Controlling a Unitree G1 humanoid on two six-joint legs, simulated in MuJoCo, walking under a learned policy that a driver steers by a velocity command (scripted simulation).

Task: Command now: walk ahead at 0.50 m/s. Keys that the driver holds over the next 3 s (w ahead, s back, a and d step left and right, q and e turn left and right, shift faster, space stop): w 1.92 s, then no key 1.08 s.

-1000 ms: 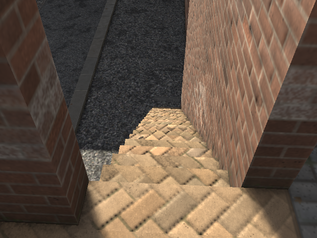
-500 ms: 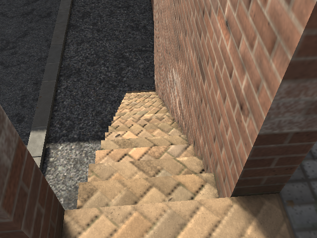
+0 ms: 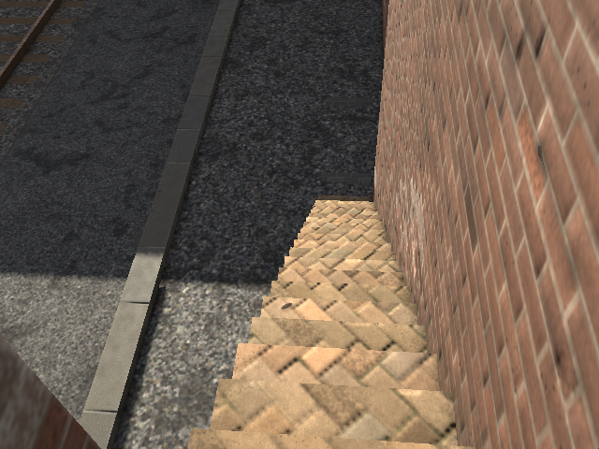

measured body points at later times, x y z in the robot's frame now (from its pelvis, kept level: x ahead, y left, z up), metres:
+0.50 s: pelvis +0.25 +0.06 -0.01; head +0.24 +0.05 +0.44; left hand +0.30 +0.34 -0.14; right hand +0.24 -0.20 -0.16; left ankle +0.20 +0.12 -0.74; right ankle +0.35 -0.15 -0.66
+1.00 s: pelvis +0.47 +0.00 -0.24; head +0.47 -0.03 +0.21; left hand +0.37 +0.24 -0.37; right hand +0.55 -0.24 -0.39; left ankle +0.54 +0.18 -0.80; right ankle +0.44 -0.10 -0.94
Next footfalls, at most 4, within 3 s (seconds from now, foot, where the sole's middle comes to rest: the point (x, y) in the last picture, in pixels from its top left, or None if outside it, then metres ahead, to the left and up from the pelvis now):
0.10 left None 0.24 0.12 -0.78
0.80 right None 0.48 -0.10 -0.98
1.30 left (279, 421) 0.70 0.19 -1.19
1.84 right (365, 376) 0.96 -0.07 -1.39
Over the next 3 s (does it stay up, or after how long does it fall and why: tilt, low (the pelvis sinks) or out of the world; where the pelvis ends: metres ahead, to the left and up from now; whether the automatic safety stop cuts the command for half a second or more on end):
stays up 1.19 0.02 -0.81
